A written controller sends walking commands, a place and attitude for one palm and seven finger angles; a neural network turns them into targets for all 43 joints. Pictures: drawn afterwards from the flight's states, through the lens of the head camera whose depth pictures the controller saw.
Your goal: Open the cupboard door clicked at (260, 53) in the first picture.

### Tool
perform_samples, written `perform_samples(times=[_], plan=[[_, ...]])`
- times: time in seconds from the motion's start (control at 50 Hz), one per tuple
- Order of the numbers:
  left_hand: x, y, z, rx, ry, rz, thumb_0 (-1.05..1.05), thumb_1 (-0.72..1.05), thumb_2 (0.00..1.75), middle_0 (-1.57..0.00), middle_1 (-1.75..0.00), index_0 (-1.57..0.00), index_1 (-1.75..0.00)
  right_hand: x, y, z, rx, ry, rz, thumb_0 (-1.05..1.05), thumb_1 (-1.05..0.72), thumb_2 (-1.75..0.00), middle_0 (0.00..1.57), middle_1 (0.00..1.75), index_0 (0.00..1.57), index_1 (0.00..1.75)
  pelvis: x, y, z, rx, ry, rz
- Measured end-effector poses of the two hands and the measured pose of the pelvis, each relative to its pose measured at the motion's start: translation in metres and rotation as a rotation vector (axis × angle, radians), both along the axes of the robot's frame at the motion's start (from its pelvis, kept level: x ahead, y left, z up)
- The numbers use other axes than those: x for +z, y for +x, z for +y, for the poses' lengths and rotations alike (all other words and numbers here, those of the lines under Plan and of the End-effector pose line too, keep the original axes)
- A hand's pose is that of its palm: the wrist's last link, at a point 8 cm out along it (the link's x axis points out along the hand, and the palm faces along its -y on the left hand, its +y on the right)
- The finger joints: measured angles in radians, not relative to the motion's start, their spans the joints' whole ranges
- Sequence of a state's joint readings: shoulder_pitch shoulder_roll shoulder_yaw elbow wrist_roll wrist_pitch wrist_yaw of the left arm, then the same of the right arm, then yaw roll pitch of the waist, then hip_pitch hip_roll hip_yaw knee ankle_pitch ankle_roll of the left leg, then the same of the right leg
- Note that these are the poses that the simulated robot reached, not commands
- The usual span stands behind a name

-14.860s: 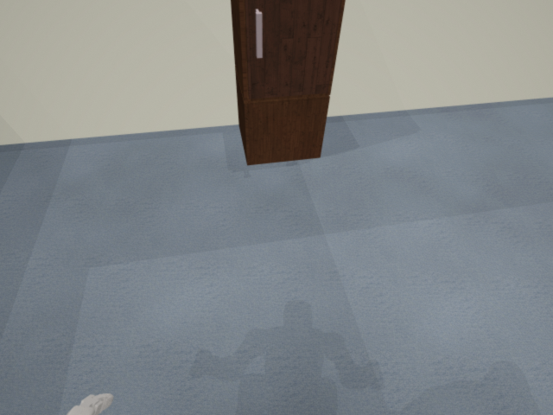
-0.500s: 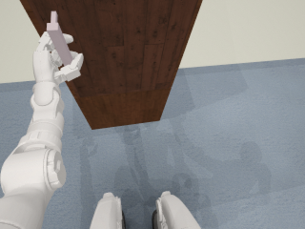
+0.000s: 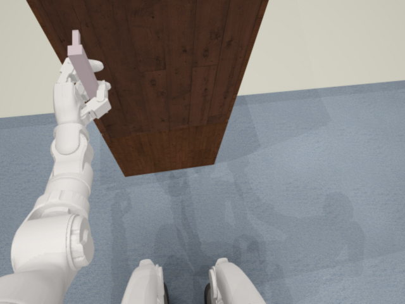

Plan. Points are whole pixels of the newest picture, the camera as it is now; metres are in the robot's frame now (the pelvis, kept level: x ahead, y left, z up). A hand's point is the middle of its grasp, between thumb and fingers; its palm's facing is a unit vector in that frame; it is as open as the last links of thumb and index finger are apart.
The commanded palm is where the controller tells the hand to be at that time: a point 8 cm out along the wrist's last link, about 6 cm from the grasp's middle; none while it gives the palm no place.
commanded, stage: pull the door open along its arc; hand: left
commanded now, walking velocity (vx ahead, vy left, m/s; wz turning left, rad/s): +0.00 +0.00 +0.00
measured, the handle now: (90, 76) +0.56 +0.18 +0.05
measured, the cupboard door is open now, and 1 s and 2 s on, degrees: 2 43 46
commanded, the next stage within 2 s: open thumb and fingers to let go in 0.74 s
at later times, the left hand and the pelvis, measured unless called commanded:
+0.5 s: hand (160, 170) +0.35 +0.05 +0.06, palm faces +0.34 -0.94 +0.06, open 6.4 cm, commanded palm +0.27 +0.10 +0.05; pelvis +0.01 -0.02 +0.02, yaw +2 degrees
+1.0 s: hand (186, 187) +0.32 +0.01 +0.05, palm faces +0.42 -0.91 -0.05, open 6.7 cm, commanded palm +0.26 +0.04 +0.05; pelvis +0.01 -0.08 +0.01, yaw +6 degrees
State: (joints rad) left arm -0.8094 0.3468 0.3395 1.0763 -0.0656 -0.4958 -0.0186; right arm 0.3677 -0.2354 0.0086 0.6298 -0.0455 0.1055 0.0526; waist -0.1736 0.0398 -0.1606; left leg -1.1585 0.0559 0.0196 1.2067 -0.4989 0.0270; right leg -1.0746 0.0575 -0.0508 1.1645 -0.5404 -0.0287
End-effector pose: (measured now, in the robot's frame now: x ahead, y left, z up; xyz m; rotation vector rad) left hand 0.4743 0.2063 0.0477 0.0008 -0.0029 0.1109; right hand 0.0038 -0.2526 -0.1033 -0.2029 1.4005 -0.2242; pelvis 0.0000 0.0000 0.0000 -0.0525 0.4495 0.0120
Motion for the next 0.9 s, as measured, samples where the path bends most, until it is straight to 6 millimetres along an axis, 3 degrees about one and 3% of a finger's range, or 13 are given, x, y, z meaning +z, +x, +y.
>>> perform_samples(times=[0.1, 0.22, 0.4, 0.54, 0.7, 0.8, 0.9], plan=[[0.000, -0.025, -0.007, -0.018, 0.002, -0.001, 0.01, 0.71, 0.77, -0.33, -1.33, -0.33, -1.33, 0.005, 0.015, 0.001, -0.004, 0.026, -0.044, 0.00, -0.91, -0.90, 0.20, 0.30, 0.20, 0.29, 0.008, 0.006, -0.001, -0.006, 0.009, -0.022], [0.001, -0.071, -0.026, -0.060, -0.008, 0.000, 0.02, 0.70, 0.74, -0.32, -1.33, -0.32, -1.32, 0.014, 0.053, 0.001, 0.029, 0.054, -0.148, 0.00, -0.91, -0.90, 0.20, 0.30, 0.20, 0.29, 0.018, 0.014, -0.004, -0.005, 0.020, -0.062], [0.002, -0.140, -0.084, 0.187, -0.127, 0.010, 0.05, 0.66, 0.74, -0.31, -1.33, -0.35, -1.31, 0.022, 0.133, 0.008, 0.185, 0.090, -0.355, 0.00, -0.91, -0.90, 0.20, 0.30, 0.20, 0.29, 0.020, 0.014, -0.011, 0.012, 0.036, -0.104], [0.007, -0.174, -0.121, 0.227, -0.014, 0.019, 0.05, 0.64, 0.72, -0.33, -1.32, -0.35, -1.32, 0.026, 0.180, 0.023, 0.278, 0.139, -0.511, 0.00, -0.91, -0.90, 0.20, 0.30, 0.20, 0.29, 0.017, 0.010, -0.026, 0.028, 0.055, -0.130], [0.014, -0.201, -0.152, 0.173, 0.003, 0.101, 0.05, 0.63, 0.69, -0.30, -1.25, -0.35, -1.32, 0.040, 0.202, 0.027, 0.294, 0.213, -0.612, 0.00, -0.91, -0.90, 0.20, 0.30, 0.20, 0.29, 0.024, 0.015, -0.050, 0.041, 0.079, -0.168], [0.016, -0.211, -0.167, 0.158, 0.036, 0.111, 0.04, 0.63, 0.70, -0.29, -1.23, -0.34, -1.32, 0.044, 0.206, 0.010, 0.302, 0.205, -0.642, 0.01, -0.90, -0.90, 0.20, 0.30, 0.20, 0.30, 0.027, 0.019, -0.064, 0.062, 0.088, -0.178], [0.013, -0.208, -0.166, 0.222, 0.058, 0.082, 0.03, 0.61, 0.76, -0.30, -1.26, -0.34, -1.32, 0.030, 0.204, -0.014, 0.313, 0.164, -0.612, 0.00, -0.90, -0.90, 0.20, 0.30, 0.20, 0.30, 0.021, 0.016, -0.073, 0.066, 0.097, -0.161]])
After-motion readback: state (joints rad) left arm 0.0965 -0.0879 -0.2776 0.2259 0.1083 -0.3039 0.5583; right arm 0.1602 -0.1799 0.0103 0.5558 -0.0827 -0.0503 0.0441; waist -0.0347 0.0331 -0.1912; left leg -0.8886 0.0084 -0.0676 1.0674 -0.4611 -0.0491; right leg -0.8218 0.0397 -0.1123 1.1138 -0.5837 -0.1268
